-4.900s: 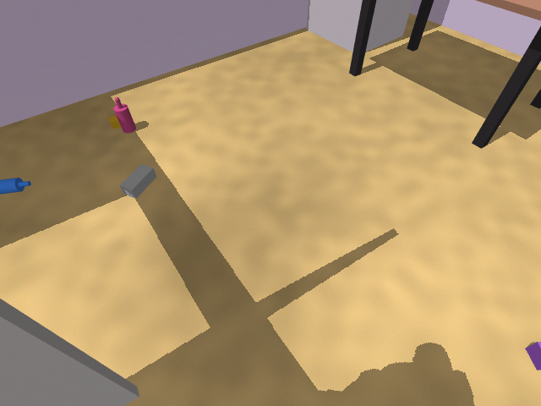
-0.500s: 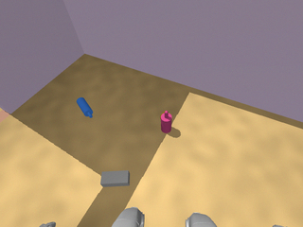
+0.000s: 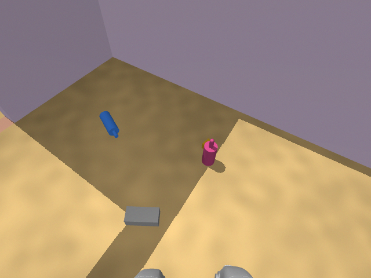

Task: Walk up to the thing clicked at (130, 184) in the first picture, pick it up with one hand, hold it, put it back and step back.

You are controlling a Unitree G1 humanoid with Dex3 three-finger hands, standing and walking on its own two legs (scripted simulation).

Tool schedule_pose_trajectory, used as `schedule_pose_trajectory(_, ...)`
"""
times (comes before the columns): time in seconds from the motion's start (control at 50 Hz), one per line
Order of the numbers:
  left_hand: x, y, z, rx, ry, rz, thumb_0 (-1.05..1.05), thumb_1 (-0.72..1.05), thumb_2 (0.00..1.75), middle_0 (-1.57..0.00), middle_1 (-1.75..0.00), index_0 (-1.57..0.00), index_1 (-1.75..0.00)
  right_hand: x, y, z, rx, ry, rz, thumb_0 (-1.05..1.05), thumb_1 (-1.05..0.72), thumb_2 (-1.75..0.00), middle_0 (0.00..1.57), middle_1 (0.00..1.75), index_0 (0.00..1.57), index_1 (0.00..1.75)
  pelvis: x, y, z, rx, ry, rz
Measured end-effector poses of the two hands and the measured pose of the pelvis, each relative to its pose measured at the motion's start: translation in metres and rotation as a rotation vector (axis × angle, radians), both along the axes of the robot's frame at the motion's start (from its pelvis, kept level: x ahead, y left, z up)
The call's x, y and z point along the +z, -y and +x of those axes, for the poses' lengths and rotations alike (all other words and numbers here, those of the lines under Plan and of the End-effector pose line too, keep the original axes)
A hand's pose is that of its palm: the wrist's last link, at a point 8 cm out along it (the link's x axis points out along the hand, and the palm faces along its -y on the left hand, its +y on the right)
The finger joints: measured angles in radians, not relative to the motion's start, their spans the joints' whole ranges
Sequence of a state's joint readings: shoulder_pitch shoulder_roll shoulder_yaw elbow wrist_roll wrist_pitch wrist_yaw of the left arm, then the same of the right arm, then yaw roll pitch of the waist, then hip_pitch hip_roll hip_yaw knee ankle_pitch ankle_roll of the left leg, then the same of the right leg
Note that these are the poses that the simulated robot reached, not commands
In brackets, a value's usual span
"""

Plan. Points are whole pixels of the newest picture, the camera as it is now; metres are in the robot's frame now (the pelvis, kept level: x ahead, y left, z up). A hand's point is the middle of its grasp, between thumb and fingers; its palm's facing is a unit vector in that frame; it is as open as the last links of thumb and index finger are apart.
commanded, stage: walk up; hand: left
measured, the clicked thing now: (142, 216) +0.46 +0.23 -0.71
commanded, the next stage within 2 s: stand in 1.08 s
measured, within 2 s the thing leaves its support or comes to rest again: neither
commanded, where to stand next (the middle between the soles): +0.06 +0.01 m, yaw -3 degrees
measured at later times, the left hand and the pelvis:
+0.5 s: hand out of the picture +0.10 +0.26 -0.12, palm faces -0.03 -0.93 -0.36, open 7.3 cm; pelvis +0.00 +0.00 +0.03, yaw -1 degrees
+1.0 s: hand out of the picture +0.10 +0.25 -0.12, palm faces -0.06 -0.94 -0.34, open 7.3 cm; pelvis +0.01 +0.00 +0.03, yaw -2 degrees
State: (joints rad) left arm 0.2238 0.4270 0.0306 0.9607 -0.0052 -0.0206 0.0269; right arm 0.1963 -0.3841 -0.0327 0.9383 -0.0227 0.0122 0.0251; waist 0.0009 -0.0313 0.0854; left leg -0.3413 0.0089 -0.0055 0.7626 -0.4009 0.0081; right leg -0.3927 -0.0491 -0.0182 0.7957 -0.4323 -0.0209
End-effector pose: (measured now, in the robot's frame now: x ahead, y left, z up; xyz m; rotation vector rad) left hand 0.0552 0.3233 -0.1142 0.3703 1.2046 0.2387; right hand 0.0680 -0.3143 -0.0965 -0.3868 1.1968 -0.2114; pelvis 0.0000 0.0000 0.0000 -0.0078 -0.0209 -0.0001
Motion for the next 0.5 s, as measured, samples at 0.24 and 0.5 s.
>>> schedule_pose_trajectory(0.24,0.011,0.014,0.02,-0.018,0.017,-0.047,0.01,0.9,0.9,-0.2,-0.3,-0.21,-0.3,0.0,-0.02,0.031,0.013,0.048,0.05,0.0,-0.9,-0.89,0.21,0.3,0.2,0.3,0.013,-0.006,0.005,-0.009,0.014,-0.004)
schedule_pose_trajectory(0.5,0.029,0.022,0.039,-0.033,0.037,-0.047,0.0,0.91,0.9,-0.2,-0.3,-0.21,-0.3,0.012,-0.014,0.036,-0.01,0.058,0.065,0.0,-0.9,-0.89,0.21,0.3,0.2,0.3,0.028,0.001,0.004,-0.019,0.025,0.008)
